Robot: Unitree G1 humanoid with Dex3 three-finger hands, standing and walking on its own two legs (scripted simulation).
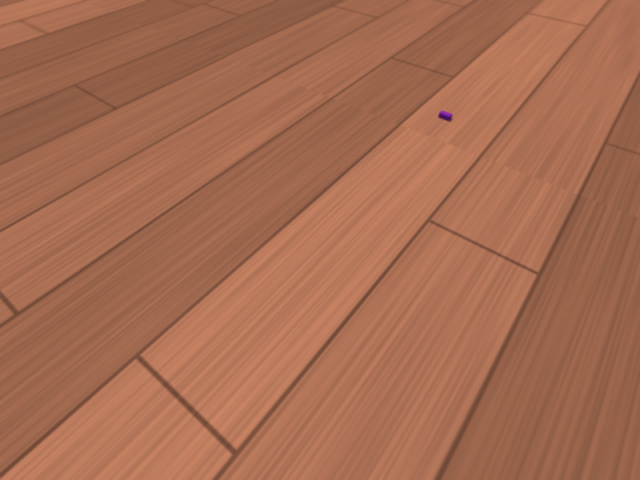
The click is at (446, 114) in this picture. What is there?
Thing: small brick
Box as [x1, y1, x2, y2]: [438, 111, 452, 120]
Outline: 438,116 448,120 452,114 441,111
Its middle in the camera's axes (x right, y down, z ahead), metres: +0.72 -0.73 +2.25
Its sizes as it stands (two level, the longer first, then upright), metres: 0.069 0.035 0.028
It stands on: the floor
